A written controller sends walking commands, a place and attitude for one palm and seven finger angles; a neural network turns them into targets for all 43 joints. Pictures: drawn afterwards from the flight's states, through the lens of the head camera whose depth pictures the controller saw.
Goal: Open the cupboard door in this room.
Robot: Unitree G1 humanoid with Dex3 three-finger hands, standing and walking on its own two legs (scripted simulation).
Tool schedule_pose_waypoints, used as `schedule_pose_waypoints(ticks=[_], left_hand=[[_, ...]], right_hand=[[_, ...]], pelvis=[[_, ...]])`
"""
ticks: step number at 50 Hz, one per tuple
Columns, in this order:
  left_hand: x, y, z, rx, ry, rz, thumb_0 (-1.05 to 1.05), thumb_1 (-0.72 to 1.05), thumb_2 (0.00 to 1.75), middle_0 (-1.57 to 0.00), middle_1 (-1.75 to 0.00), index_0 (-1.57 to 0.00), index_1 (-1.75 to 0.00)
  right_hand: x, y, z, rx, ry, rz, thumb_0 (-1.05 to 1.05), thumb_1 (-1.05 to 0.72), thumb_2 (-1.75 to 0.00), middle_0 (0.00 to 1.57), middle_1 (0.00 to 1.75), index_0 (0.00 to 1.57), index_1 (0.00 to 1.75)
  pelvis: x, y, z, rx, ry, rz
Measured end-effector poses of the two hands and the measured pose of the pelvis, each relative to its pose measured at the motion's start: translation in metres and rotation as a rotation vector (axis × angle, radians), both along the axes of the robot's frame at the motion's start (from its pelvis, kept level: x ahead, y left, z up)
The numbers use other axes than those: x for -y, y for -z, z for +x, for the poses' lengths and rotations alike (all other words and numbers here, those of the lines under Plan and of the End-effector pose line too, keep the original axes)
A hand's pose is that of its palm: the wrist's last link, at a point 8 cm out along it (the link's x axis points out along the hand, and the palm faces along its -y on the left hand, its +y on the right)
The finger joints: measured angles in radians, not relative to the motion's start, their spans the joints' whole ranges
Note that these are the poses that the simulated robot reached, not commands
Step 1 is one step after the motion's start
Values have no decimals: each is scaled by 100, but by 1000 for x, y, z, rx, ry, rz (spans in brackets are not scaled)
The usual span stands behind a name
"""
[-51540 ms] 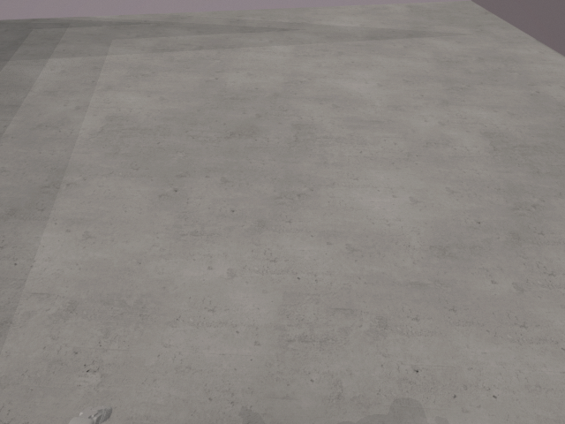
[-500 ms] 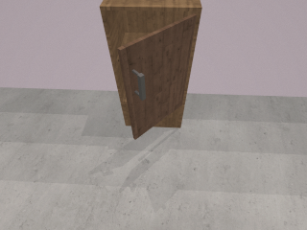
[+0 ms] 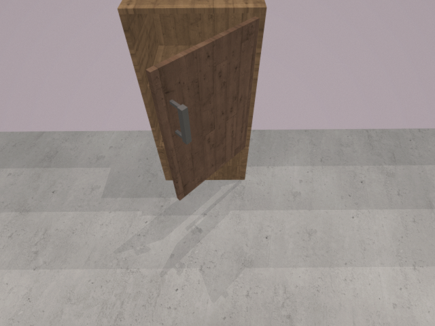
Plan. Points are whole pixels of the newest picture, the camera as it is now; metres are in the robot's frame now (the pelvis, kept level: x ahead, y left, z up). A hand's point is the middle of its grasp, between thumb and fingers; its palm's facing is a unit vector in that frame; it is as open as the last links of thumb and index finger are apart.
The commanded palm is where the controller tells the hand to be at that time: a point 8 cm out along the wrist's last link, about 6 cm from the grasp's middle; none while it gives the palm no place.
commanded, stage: walk to a spot facing it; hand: left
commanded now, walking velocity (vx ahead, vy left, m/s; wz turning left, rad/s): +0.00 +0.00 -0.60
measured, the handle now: (180, 122) +0.64 +0.15 -0.05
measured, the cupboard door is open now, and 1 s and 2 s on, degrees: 45 45 45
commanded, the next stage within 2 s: none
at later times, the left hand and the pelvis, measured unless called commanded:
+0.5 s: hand out of the picture +0.07 +0.16 -0.17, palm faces -0.23 -0.94 -0.27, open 7.4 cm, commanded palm none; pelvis -0.01 -0.02 +0.00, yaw -18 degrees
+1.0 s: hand (173, 300) +0.20 +0.12 -0.17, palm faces -0.54 -0.79 -0.30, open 7.4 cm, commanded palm none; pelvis -0.02 -0.01 -0.02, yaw -34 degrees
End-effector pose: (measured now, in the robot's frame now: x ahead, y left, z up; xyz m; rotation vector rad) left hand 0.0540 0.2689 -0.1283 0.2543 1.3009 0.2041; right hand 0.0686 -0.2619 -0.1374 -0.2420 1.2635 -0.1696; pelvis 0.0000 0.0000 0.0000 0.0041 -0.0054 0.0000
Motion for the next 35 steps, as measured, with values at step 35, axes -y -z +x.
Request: schedule_pose_waypoints(ticks=[35], left_hand=[[41, 21, 89, 11, 352, -60, 0, 90, 90, -20, -30, -20, -30]], right_hand=[[13, -13, -54, 182, 353, -60, 0, -91, -89, 20, 30, 20, 30]], pelvis=[[-3, 12, -11, -36, 409, -3]])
